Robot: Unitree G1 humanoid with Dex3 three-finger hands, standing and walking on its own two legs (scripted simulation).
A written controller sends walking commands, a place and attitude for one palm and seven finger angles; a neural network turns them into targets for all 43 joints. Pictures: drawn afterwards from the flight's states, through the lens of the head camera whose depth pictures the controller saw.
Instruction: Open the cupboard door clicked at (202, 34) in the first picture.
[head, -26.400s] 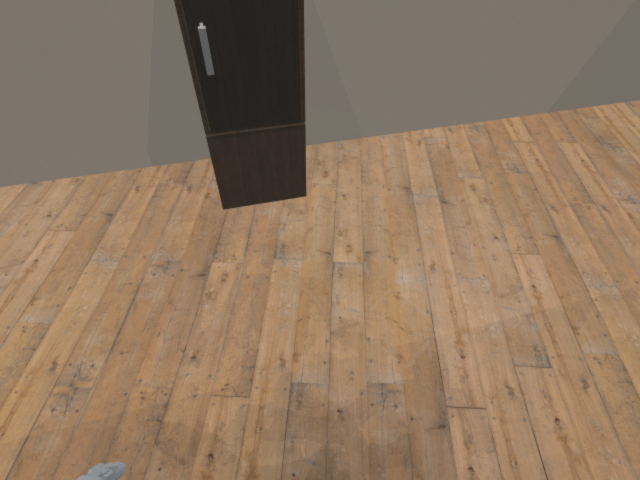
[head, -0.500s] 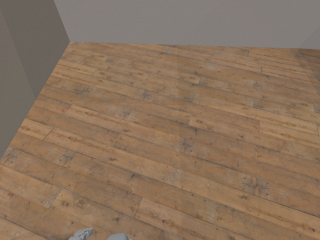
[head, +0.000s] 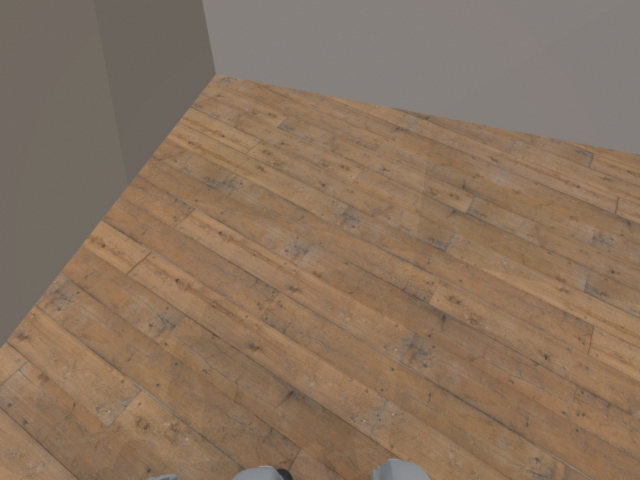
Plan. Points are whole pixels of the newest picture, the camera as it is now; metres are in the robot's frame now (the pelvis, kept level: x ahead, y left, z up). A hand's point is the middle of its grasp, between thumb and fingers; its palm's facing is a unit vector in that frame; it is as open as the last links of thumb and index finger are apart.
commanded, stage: turn to face it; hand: left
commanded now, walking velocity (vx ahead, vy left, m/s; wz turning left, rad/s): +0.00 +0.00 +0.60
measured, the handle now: out of the picture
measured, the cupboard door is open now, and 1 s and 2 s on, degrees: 46 46 46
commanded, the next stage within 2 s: none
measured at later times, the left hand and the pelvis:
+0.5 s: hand out of the picture +0.04 +0.14 -0.17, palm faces +0.36 -0.90 -0.24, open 7.4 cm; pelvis +0.06 -0.06 +0.00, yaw +21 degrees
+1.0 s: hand out of the picture +0.06 +0.12 -0.15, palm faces +0.59 -0.75 -0.29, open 7.4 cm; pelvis +0.10 -0.10 +0.00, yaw +38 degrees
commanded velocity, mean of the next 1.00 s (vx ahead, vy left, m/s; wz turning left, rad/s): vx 0.00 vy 0.00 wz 0.60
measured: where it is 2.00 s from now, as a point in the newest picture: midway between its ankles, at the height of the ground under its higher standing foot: outside the picture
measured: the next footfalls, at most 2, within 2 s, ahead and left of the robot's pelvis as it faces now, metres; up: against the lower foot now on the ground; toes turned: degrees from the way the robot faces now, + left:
right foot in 0.18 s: +0.08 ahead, -0.17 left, +0.00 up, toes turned +5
left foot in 0.54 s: +0.06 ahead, +0.07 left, +0.00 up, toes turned +29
